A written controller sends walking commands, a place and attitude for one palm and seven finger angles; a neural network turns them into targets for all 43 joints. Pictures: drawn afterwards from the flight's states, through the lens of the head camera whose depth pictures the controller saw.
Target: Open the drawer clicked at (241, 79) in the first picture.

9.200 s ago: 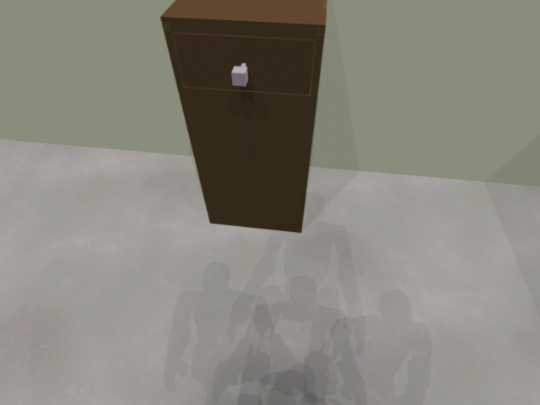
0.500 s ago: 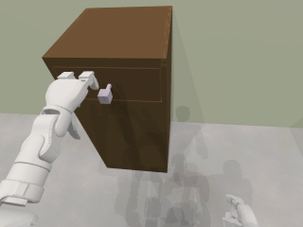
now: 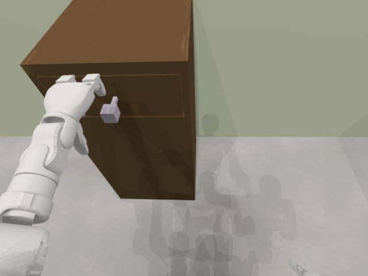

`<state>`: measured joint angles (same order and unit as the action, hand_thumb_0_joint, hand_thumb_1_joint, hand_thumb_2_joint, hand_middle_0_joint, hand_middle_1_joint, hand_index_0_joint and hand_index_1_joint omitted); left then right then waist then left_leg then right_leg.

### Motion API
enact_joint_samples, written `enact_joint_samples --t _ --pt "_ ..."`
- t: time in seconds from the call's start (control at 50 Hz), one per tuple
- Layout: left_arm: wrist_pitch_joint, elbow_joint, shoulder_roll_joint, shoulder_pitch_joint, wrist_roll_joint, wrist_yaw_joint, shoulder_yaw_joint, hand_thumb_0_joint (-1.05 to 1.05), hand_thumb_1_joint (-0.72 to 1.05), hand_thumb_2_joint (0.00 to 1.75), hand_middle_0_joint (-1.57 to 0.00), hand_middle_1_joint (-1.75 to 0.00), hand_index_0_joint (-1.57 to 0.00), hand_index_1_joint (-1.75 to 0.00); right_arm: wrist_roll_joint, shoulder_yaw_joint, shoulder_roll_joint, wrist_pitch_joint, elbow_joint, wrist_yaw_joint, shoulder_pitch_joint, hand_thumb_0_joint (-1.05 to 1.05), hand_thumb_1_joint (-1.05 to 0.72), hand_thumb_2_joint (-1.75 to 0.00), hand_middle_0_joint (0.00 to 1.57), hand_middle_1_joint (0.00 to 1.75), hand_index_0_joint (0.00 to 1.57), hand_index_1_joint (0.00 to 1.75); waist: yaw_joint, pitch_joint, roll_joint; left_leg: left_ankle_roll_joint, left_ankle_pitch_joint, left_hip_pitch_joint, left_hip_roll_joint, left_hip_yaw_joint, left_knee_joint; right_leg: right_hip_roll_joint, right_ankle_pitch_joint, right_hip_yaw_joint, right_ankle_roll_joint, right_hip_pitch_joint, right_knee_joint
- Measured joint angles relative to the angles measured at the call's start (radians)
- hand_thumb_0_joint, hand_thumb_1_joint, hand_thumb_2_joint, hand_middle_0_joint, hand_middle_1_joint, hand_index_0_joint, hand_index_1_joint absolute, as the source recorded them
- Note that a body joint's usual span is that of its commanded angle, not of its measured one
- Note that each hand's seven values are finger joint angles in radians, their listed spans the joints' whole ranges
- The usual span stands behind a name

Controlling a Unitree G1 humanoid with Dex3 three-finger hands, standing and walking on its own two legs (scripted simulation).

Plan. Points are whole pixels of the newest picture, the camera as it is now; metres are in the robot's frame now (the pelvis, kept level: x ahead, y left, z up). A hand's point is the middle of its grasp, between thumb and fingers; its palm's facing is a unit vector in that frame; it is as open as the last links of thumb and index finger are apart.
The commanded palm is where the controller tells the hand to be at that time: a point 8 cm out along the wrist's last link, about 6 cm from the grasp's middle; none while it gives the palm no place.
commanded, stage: move the hooked fingers above the handle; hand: left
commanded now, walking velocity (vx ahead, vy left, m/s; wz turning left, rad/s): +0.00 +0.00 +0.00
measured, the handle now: (112, 108) +0.53 +0.25 +0.03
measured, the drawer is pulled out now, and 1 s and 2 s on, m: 0.00 0.00 0.00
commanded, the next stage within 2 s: none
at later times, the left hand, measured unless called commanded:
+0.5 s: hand (95, 104) +0.48 +0.26 +0.09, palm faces -0.07 +0.01 -1.00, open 13.8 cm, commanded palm +0.46 +0.25 +0.15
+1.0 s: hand (103, 94) +0.50 +0.24 +0.11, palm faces +0.01 +0.02 -1.00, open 13.5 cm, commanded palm +0.47 +0.26 +0.15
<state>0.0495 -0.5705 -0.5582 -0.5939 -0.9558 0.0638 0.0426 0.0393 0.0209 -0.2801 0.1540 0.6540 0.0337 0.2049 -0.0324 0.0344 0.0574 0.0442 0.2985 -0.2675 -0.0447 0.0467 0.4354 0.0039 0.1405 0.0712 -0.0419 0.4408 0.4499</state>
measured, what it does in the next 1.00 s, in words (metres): stands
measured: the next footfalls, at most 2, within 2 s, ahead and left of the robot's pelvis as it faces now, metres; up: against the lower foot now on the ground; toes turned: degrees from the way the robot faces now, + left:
none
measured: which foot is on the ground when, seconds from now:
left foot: down 0.00-1.00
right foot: down 0.00-1.00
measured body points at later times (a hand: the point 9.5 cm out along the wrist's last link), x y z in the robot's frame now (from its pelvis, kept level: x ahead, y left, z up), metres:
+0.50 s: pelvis +0.01 +0.01 -0.01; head +0.09 -0.01 +0.44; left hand +0.47 +0.26 +0.15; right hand +0.10 -0.25 -0.14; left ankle -0.05 +0.09 -0.74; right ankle +0.05 -0.09 -0.74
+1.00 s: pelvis +0.00 +0.00 -0.01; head +0.08 -0.02 +0.44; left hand +0.49 +0.24 +0.16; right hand +0.07 -0.26 -0.15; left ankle -0.05 +0.09 -0.74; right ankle +0.05 -0.09 -0.74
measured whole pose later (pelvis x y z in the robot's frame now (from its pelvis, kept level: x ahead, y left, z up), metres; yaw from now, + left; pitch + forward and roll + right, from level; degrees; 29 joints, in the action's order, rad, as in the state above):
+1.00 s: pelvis +0.00 +0.00 -0.01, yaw -1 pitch +13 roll +0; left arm 0.07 -0.99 -0.57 -0.89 -1.04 0.16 0.01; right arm 0.03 0.01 -0.26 0.17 0.67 0.04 0.26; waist 0.06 0.07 0.06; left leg 0.05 0.34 -0.40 -0.04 0.07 0.51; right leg 0.00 0.16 0.05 -0.04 0.58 0.50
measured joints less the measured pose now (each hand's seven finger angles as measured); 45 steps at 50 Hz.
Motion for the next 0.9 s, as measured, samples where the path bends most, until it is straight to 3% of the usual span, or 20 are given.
enact_joint_samples --t 0.08,0.14,0.26,0.38,0.48,0.58,0.7,0.78,0.9 --pt "-0.018 -0.035 0.019 -0.032 0.006 -0.033 0.052 0.0 -0.49 0.3 -0.32 -1.2 -0.31 -1.2 0.005 0.001 0.003 0.005 -0.003 0.001 0.007 0.01 -0.9 -0.89 0.2 0.3 0.2 0.3 -0.001 0.007 0.009 0.004 0.005 -0.006 -0.004 -0.01 0.007 0.006 0.007 0.009 0.004 0.001 0.003" --pt "0.017 -0.055 0.04 -0.053 0.007 -0.051 0.074 0.0 -0.49 0.3 -0.32 -1.2 -0.32 -1.2 0.003 -0.004 0.009 0.005 -0.002 0.008 0.006 0.01 -0.9 -0.89 0.2 0.3 0.2 0.3 0.002 0.008 0.006 0.007 0.01 -0.008 -0.006 -0.014 0.014 0.009 0.013 0.013 0.007 0.001 0.01" --pt "0.09 -0.125 0.048 -0.109 -0.023 -0.003 0.048 0.0 -0.49 0.3 -0.32 -1.2 -0.32 -1.2 -0.004 -0.01 0.022 -0.004 -0.007 0.014 0.004 0.01 -0.9 -0.89 0.2 0.3 0.2 0.3 0.018 0.016 -0.012 0.008 0.023 -0.029 -0.006 -0.006 0.031 0.008 0.024 0.005 0.008 0.027 0.03" --pt "0.048 -0.246 0.016 -0.196 -0.057 0.052 0.022 0.0 -0.49 0.3 -0.32 -1.2 -0.32 -1.2 -0.008 -0.005 0.017 -0.004 -0.001 0.004 0.019 0.01 -0.9 -0.89 0.2 0.3 0.2 0.3 0.031 0.023 -0.01 0.01 0.032 -0.074 -0.005 0.002 0.049 0.007 0.027 -0.003 0.011 0.072 0.043" --pt "0.02 -0.314 0.002 -0.239 -0.046 0.016 0.042 0.0 -0.49 0.3 -0.32 -1.2 -0.31 -1.2 -0.006 0.006 0.01 0.006 0.011 0.003 0.055 0.01 -0.9 -0.89 0.2 0.3 0.2 0.3 0.042 0.03 -0.006 0.013 0.039 -0.097 -0.005 -0.004 0.058 0.007 0.032 0.002 0.015 0.09 0.046" --pt "0.08 -0.307 0.027 -0.245 -0.039 -0.011 0.067 0.0 -0.48 0.3 -0.32 -1.2 -0.32 -1.2 -0.012 0.019 0.004 0.014 0.028 0.007 0.09 0.01 -0.9 -0.89 0.2 0.3 0.2 0.3 0.054 0.036 -0.008 0.015 0.052 -0.109 -0.004 -0.012 0.073 0.008 0.044 0.011 0.017 0.097 0.054" --pt "0.136 -0.316 0.04 -0.251 -0.07 0.066 0.025 0.0 -0.48 0.3 -0.39 -1.22 -0.32 -1.2 -0.023 0.023 0.002 0.008 0.035 0.004 0.108 0.01 -0.9 -0.89 0.2 0.3 0.2 0.3 0.069 0.048 -0.008 0.014 0.067 -0.145 -0.003 -0.007 0.101 0.007 0.056 0.005 0.017 0.134 0.08" --pt "0.116 -0.346 0.043 -0.26 -0.084 0.117 0.02 0.0 -0.48 0.3 -0.43 -1.23 -0.33 -1.21 -0.024 0.019 0.005 0.007 0.043 -0.008 0.098 0.01 -0.9 -0.89 0.2 0.3 0.2 0.3 0.073 0.049 0.0 0.014 0.066 -0.163 -0.002 -0.002 0.11 0.006 0.052 0.001 0.016 0.153 0.087" --pt "0.059 -0.389 0.025 -0.28 -0.093 0.124 -0.011 0.0 -0.48 0.3 -0.41 -1.22 -0.37 -1.24 -0.018 0.001 0.02 0.012 0.03 -0.004 0.069 0.01 -0.9 -0.89 0.2 0.3 0.2 0.3 0.09 0.043 0.005 0.011 0.051 -0.155 0.003 0.013 0.094 -0.002 0.031 -0.012 0.011 0.15 0.071"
